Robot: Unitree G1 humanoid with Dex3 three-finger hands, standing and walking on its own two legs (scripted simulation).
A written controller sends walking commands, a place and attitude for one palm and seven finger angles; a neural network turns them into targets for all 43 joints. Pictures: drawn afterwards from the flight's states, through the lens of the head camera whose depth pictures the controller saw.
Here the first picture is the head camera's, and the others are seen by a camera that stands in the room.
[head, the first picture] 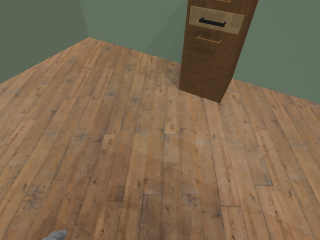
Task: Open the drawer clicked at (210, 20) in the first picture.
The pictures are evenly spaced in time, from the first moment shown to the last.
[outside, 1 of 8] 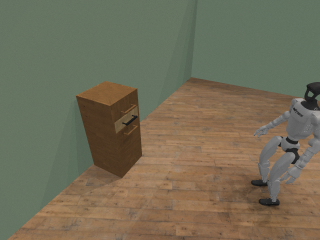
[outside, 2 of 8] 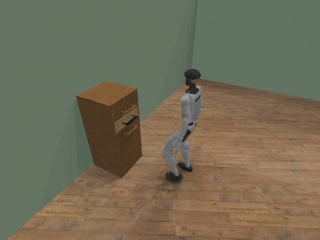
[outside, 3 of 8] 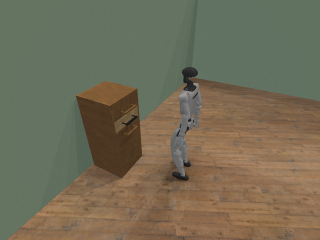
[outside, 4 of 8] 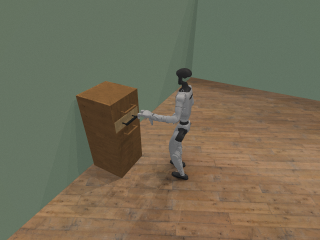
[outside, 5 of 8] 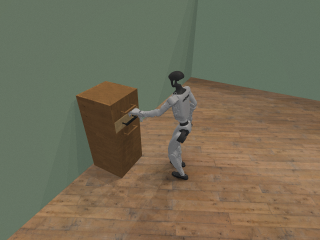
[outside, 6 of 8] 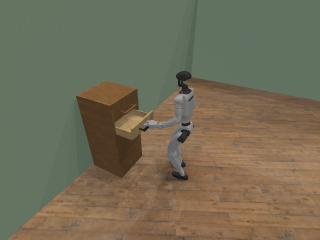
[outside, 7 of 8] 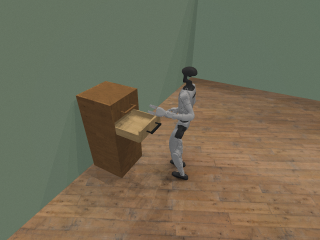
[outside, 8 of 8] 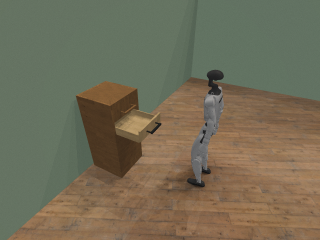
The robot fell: no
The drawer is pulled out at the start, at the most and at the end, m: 0.00 0.30 0.30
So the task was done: yes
